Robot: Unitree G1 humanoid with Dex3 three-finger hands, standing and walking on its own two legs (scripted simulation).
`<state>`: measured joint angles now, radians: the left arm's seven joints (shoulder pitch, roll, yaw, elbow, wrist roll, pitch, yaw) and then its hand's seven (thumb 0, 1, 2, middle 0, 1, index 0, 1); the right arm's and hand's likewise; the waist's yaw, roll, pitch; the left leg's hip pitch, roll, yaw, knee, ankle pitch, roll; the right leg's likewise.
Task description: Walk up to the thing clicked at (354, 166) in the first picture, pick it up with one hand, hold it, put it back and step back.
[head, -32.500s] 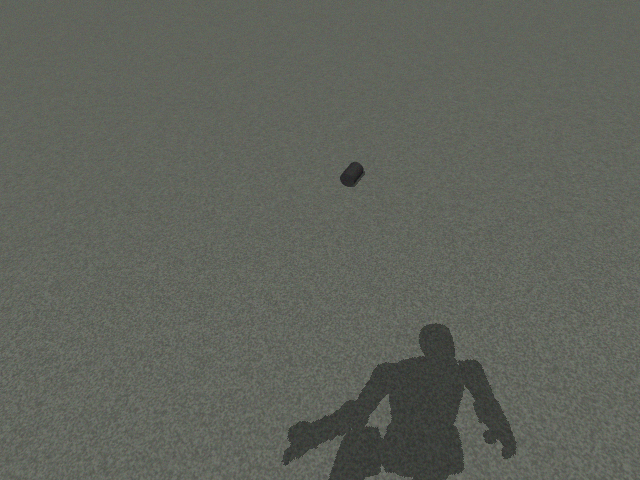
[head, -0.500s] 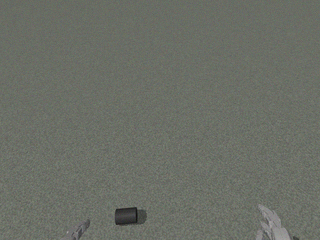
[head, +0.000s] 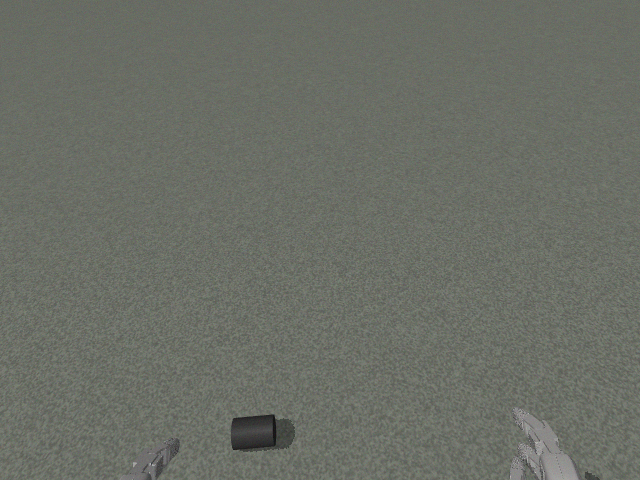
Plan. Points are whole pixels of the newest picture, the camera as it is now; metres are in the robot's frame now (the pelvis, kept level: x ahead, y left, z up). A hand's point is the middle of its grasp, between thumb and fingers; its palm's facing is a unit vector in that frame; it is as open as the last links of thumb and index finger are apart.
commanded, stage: home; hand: left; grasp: from above
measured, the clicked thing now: (254, 431) +0.46 +0.23 -0.68
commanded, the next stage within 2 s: stand in 0.66 s
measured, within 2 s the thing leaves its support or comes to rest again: neither
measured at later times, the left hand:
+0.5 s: hand out of the picture +0.16 +0.18 -0.04, palm faces +0.05 -0.97 -0.22, open 7.4 cm
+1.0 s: hand out of the picture +0.13 +0.23 -0.09, palm faces +0.03 -0.94 -0.34, open 7.4 cm
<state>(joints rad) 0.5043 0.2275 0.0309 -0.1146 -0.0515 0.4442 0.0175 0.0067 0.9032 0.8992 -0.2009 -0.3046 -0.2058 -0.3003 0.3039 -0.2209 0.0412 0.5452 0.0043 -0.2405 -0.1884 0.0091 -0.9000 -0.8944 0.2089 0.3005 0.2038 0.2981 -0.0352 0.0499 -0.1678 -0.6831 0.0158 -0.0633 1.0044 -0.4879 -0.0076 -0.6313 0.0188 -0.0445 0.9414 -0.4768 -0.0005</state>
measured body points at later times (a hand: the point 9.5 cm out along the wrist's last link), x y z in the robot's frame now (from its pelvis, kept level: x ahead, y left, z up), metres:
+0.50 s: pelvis +0.00 +0.00 +0.00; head +0.01 +0.00 +0.45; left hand +0.15 +0.23 -0.03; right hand +0.15 -0.25 -0.07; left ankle +0.01 +0.12 -0.68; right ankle +0.00 -0.12 -0.68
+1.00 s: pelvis -0.01 +0.00 +0.03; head +0.01 +0.01 +0.48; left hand +0.12 +0.28 -0.07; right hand +0.11 -0.27 -0.09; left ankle +0.01 +0.12 -0.68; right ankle +0.00 -0.12 -0.68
